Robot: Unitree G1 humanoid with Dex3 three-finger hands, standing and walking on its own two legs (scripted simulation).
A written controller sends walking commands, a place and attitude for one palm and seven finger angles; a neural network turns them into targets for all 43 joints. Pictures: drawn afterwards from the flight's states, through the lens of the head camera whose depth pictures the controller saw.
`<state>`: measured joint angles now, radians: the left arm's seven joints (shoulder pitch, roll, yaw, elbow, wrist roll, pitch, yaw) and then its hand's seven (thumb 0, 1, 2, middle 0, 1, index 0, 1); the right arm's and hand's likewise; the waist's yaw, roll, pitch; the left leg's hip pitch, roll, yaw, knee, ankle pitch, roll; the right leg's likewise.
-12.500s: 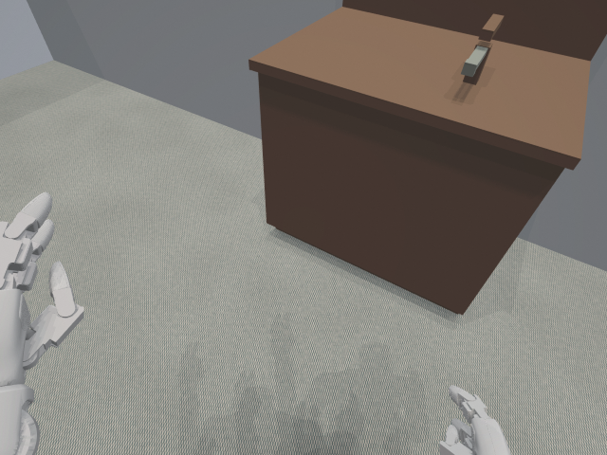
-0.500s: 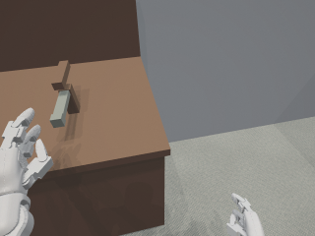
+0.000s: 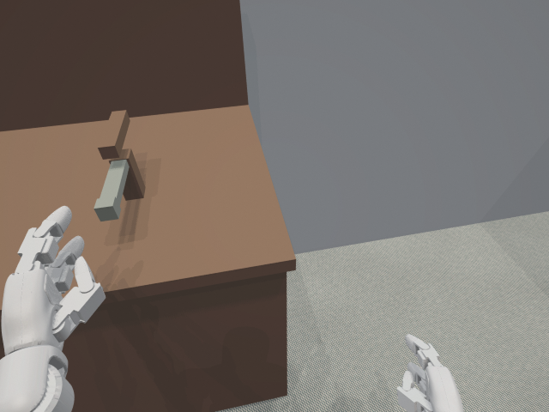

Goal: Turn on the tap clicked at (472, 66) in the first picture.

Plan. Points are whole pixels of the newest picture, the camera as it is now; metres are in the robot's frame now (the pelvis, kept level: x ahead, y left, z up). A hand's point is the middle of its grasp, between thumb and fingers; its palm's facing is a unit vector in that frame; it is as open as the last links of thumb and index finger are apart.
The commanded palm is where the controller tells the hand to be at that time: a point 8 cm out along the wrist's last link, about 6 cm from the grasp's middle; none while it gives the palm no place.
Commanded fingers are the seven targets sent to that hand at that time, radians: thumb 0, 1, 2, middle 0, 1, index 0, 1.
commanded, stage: turn the palm inward beside the body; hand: left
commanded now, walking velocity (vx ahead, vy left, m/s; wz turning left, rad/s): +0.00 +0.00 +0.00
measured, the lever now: (107, 208) +0.35 +0.33 +0.13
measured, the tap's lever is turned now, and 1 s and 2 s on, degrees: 0 0 0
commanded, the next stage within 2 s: reach beside the lever's end, fingers flat in 0.50 s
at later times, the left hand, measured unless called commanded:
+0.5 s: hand (111, 283) +0.19 +0.22 +0.17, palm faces +0.50 -0.86 -0.11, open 7.4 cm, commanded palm +0.14 +0.26 +0.18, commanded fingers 0.00 0.90 0.90 -0.20 -0.30 -0.20 -0.30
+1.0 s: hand (96, 274) +0.21 +0.25 +0.16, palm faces +0.52 -0.85 -0.10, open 7.4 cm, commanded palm +0.16 +0.29 +0.16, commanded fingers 0.00 0.90 0.90 -0.20 -0.30 -0.20 -0.30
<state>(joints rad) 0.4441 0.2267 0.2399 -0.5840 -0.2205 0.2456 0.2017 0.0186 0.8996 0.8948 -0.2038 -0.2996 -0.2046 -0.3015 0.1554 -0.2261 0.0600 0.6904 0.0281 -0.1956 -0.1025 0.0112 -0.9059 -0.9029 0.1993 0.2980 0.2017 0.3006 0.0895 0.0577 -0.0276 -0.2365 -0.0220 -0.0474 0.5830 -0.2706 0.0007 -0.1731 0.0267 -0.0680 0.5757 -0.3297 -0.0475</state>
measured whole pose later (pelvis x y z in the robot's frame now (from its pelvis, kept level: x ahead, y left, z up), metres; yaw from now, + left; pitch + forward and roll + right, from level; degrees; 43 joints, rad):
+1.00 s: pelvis +0.00 -0.01 +0.00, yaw +0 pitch -4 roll +0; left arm 0.33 0.24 0.33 -0.40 -0.26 0.24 0.17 0.02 0.90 0.89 -0.20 -0.30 -0.20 -0.30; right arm 0.17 -0.23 0.05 0.71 0.04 -0.22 -0.12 0.01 -0.91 -0.90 0.20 0.30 0.20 0.30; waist 0.08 0.06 -0.03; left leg -0.22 -0.01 -0.05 0.55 -0.25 -0.01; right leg -0.17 0.04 -0.07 0.55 -0.32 -0.06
